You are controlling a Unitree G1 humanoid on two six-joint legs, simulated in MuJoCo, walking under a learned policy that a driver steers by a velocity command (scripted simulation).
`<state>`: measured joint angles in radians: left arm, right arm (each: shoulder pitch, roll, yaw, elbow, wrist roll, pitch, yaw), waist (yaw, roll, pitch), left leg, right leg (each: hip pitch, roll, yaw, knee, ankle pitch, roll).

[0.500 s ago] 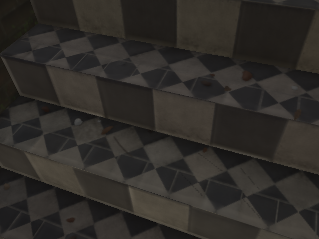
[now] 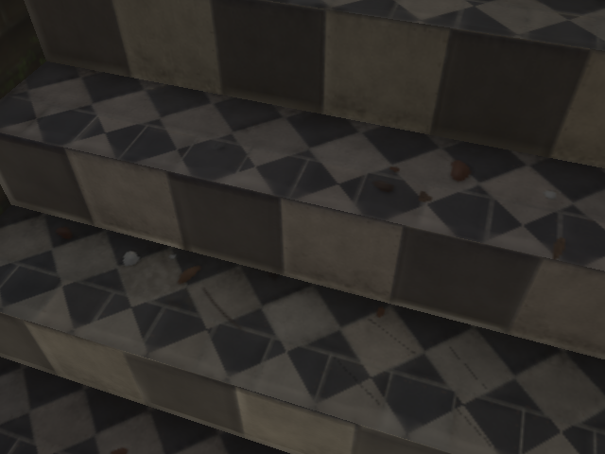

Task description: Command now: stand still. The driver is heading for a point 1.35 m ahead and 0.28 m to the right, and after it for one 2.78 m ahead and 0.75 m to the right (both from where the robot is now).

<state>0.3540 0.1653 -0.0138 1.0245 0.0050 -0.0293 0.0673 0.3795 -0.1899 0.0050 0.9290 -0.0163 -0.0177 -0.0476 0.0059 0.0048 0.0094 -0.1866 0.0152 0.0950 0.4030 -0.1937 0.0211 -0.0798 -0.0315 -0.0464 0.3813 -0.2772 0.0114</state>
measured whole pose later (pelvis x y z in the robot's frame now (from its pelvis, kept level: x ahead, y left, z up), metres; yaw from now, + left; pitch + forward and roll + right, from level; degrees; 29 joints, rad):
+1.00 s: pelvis +0.11 +0.00 +0.00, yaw -3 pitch +2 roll +1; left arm 0.02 0.12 -0.02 0.66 0.00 -0.04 0.05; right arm 0.56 -0.18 -0.02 1.07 -0.04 -0.11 -0.01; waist -0.03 0.02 -0.04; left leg -0.02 -0.01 0.12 0.30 -0.32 0.02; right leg -1.18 -0.02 0.00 2.25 -0.56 -0.17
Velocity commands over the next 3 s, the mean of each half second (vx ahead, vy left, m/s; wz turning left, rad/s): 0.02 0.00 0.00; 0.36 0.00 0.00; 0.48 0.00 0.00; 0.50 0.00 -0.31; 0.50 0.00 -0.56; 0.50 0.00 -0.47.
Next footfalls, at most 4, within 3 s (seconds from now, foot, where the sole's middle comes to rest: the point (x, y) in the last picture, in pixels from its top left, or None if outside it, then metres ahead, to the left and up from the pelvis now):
1.12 right None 0.30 -0.11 -0.57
1.70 left None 0.36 0.20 -0.58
2.06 right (327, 367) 0.52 0.00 -0.37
2.56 left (227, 150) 0.83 0.17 -0.17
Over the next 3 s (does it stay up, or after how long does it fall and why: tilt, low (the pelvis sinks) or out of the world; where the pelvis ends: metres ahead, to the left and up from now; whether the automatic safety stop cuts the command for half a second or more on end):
stays up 0.80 0.09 0.61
